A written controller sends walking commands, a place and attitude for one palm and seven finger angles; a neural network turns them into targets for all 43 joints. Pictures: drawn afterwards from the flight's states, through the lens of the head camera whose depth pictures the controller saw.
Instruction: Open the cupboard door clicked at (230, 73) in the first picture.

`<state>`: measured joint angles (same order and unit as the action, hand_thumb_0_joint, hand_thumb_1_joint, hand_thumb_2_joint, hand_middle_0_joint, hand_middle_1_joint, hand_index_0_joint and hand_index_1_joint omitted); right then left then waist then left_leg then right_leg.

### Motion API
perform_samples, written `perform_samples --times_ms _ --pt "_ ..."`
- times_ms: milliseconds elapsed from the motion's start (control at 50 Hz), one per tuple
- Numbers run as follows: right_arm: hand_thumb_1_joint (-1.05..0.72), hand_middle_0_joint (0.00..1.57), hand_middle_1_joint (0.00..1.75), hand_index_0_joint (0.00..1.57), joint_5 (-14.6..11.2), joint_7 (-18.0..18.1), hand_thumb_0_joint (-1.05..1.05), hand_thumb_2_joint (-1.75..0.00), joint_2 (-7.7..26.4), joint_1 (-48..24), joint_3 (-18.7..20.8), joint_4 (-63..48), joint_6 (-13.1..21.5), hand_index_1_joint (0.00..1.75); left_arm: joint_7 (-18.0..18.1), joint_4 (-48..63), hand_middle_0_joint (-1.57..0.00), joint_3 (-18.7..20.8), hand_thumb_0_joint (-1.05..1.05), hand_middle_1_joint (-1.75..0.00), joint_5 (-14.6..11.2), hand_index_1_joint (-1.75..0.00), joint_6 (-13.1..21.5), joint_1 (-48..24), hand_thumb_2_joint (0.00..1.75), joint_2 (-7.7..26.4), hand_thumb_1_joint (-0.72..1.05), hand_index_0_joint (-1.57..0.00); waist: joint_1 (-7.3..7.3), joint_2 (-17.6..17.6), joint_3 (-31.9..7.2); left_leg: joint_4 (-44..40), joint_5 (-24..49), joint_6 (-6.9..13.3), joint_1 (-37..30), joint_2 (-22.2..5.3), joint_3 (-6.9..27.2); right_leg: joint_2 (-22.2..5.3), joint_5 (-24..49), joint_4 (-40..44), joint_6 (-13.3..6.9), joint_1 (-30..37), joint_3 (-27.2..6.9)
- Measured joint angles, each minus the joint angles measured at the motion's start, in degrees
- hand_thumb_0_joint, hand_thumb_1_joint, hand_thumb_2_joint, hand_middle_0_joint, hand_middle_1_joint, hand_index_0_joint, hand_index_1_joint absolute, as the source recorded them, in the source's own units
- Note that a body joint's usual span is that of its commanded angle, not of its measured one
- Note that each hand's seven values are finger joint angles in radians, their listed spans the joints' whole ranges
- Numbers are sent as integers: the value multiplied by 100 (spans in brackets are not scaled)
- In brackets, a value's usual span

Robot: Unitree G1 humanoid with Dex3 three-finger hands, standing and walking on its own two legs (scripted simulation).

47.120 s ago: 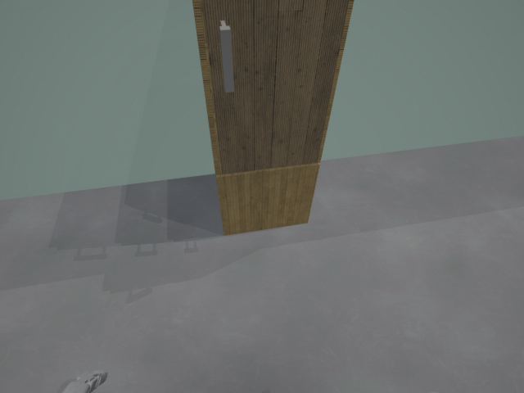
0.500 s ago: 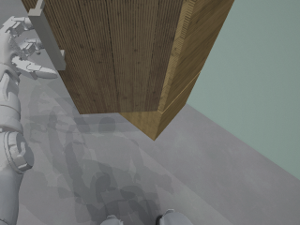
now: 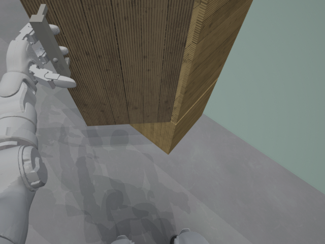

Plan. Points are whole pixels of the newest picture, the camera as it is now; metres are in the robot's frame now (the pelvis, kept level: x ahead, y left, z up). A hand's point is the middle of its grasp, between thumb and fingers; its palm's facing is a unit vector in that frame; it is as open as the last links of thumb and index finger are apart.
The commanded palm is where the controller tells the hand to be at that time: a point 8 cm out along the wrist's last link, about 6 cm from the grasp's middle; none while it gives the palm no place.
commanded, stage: slide the fingers in behind the handle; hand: left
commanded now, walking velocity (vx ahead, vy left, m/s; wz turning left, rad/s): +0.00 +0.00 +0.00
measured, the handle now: (55, 44) +0.57 +0.21 +0.13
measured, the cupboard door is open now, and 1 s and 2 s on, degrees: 44 44 65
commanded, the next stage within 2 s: close the thumb around the handle in 0.52 s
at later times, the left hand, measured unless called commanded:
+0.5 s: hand (61, 60) +0.51 +0.19 +0.13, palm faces +0.00 -1.00 +0.00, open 14.0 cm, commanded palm +0.49 +0.24 +0.13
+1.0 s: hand (62, 57) +0.52 +0.19 +0.13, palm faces +0.00 -1.00 +0.00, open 9.9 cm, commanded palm +0.50 +0.24 +0.13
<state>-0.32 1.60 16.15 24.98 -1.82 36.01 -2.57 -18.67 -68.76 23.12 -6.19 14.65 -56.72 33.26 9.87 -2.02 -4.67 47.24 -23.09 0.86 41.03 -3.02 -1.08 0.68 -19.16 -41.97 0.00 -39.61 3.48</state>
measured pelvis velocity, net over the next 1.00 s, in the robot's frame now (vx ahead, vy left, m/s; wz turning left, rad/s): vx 0.00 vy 0.00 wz -0.01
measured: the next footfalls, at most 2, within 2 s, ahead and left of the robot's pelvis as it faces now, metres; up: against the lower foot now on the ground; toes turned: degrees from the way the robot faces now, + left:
none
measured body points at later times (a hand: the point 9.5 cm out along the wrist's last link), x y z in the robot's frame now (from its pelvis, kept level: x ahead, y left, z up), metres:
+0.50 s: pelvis +0.00 +0.00 +0.00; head +0.10 +0.01 +0.44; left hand +0.51 +0.24 +0.13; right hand -0.01 -0.27 -0.11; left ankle -0.01 +0.11 -0.70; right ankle +0.00 -0.13 -0.70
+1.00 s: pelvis +0.00 +0.00 +0.00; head +0.11 +0.01 +0.44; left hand +0.52 +0.24 +0.13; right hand -0.02 -0.27 -0.11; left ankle -0.01 +0.11 -0.70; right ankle +0.00 -0.13 -0.70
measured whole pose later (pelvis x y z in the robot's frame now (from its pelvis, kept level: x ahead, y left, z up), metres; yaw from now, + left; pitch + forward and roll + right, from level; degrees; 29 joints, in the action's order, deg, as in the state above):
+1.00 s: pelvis +0.00 +0.00 +0.00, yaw +0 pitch +17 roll -2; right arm 0.1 1.5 16.0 25.4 -1.9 36.3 -1.7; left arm -15.7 -70.7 23.8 -4.6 15.4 -58.3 33.0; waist 10.7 -2.2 -4.6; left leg 47.1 -23.1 0.9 41.5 -3.0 -1.6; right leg 0.7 -19.2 -42.4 0.1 -40.5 2.8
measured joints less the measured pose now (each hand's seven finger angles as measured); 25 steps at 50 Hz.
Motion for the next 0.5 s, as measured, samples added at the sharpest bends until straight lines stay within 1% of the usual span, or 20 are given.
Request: perform_samples --times_ms 140,240,320,400,500 --pt "-91 21 30 21 20 -37 1 -90 -20 -68 9 -25 52 30 235 -4 -30 4 -1 -120 74 -120 38 -26 30 -177 -50 -30 13 5 -4 -8 6 -3 -25 6 -26 -7 -10 -37 -3 -6 -27" --pt "-91 21 30 21 17 -36 1 -90 -39 -81 -9 -81 53 30 316 -17 -30 143 -1 -120 172 -120 70 18 30 -113 -49 -30 44 14 -5 -19 11 -7 -34 -7 -62 7 -4 -54 -10 -27 -64" --pt "-91 21 30 21 11 -35 1 -90 -42 -30 11 -67 66 30 310 39 -30 26 -1 -120 156 -120 121 47 30 -105 -49 -30 7 -12 10 -19 16 -13 -43 -2 -47 2 -6 -52 -13 -9 -50" --pt "-91 21 30 21 0 -22 1 -90 -33 -17 -2 17 56 30 249 -51 -30 -51 -1 -120 56 -120 96 -13 30 -150 -50 -30 -28 -16 15 -28 22 -13 -67 10 -27 -9 -9 -45 -14 23 -31" --pt "-91 21 30 21 9 -1 1 -90 -16 -34 -4 35 87 30 274 -174 -30 -39 -1 -120 106 -120 25 -113 30 -123 -50 -30 22 -7 27 -25 40 -12 -30 18 -8 -15 4 -42 -15 -3 -13"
